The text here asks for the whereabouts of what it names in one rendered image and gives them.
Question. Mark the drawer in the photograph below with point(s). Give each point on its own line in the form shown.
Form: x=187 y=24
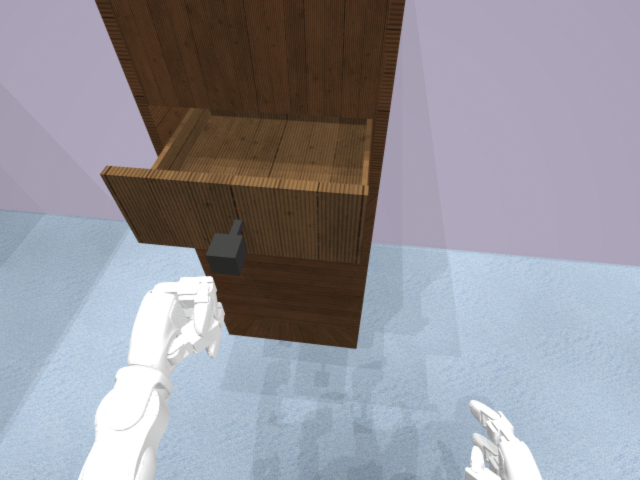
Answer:
x=298 y=183

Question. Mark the robot left forearm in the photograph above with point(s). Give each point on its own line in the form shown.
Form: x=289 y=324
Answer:
x=129 y=424

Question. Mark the cabinet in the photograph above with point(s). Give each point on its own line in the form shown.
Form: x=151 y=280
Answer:
x=333 y=58

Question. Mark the handle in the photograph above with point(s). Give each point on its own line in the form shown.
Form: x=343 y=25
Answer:
x=227 y=252

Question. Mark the left robot hand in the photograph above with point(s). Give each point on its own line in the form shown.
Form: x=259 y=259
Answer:
x=161 y=318

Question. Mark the right robot hand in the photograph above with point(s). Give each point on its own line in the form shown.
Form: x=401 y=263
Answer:
x=511 y=460

